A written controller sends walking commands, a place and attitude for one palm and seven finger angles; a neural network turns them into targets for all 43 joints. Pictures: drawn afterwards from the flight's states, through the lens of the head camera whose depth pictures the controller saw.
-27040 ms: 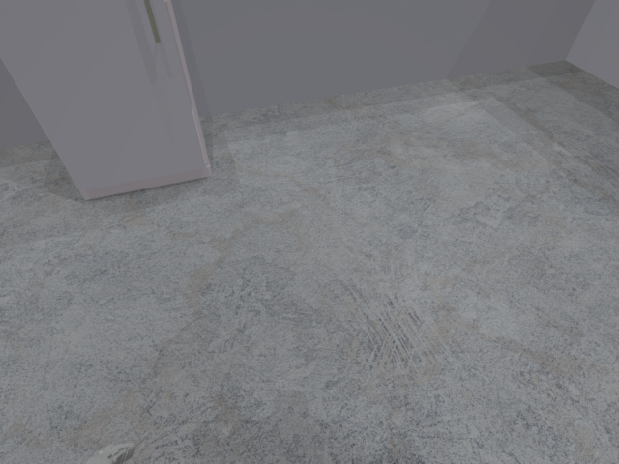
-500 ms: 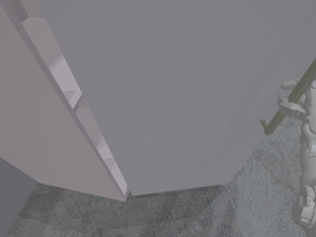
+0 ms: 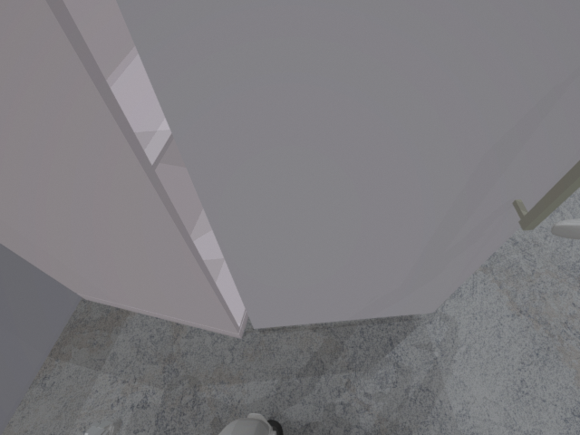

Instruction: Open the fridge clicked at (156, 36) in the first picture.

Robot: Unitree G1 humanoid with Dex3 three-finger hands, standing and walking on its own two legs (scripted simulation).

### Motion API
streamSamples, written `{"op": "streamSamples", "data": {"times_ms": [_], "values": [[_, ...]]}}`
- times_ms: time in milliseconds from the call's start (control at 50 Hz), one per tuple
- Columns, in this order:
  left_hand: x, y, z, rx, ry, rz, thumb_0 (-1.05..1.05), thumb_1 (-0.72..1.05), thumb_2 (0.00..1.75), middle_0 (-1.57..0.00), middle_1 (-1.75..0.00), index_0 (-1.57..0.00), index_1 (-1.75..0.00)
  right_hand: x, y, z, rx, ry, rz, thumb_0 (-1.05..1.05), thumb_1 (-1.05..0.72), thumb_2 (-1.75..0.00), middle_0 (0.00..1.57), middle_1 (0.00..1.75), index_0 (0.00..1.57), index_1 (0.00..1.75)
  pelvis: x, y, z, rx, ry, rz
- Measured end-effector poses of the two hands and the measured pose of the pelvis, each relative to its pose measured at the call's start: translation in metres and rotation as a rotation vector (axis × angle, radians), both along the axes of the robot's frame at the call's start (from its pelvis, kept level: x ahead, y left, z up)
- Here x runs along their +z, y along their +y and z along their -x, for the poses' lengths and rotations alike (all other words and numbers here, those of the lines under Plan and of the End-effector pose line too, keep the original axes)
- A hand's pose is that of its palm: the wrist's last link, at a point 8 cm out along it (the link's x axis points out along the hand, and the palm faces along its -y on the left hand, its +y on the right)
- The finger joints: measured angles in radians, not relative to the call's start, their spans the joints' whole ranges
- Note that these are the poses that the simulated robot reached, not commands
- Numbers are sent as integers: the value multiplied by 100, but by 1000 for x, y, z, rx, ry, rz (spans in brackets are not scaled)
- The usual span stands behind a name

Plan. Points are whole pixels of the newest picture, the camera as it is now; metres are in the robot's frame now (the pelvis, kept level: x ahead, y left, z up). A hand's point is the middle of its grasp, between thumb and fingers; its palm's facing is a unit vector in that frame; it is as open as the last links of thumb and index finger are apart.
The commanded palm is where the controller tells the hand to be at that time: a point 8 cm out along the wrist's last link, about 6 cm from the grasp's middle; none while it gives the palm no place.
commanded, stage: loosen the grip on the handle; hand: right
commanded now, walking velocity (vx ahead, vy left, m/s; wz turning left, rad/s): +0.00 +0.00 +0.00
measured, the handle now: out of the picture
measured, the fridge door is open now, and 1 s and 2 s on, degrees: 71 71 71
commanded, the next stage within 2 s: slip the hand off the handle in 0.02 s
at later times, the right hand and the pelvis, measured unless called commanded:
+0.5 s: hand out of the picture +0.44 -0.42 +0.09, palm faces +0.26 +0.94 -0.22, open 14.7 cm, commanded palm +0.41 -0.44 +0.11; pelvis +0.03 -0.08 +0.00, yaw +0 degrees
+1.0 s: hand out of the picture +0.41 -0.41 +0.09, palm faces +0.27 +0.94 -0.22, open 14.6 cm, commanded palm +0.37 -0.44 +0.11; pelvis +0.06 -0.09 +0.00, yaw -2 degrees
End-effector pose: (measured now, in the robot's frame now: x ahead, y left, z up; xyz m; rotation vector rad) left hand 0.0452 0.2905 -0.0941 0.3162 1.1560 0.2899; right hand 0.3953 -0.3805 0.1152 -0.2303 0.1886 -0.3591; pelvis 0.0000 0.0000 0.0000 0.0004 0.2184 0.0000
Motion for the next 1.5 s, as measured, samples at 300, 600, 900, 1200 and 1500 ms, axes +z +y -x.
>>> {"op": "streamSamples", "data": {"times_ms": [300,600,900,1200,1500], "values": [[-2,-72,9,40,9,53,0,90,89,-21,-30,-21,-30,3,-45,-22,25,13,-7,-1,54,-20,26,115,25,116,2,-49,-15,18,3,-18],[13,-107,-51,-58,-55,2,0,90,89,-21,-30,-21,-30,-18,-89,-8,57,3,-32,-1,54,-20,25,115,25,115,2,-91,-39,-22,-5,-55],[5,-137,-97,-132,-136,102,0,90,89,-21,-30,-21,-30,-6,-77,-5,86,20,-24,-1,54,-20,25,115,25,115,3,-95,-53,-66,-8,-65],[11,-109,-125,-184,-245,88,0,90,89,-21,-30,-21,-30,1,-77,77,-21,-13,10,-1,54,-20,25,115,25,115,4,-61,-47,-67,-54,-39],[12,-59,-112,-188,-288,39,0,90,89,-21,-30,-21,-30,4,-64,107,2,0,-3,-1,54,-20,25,115,25,115,-1,-24,-23,-78,-65,-21]]}}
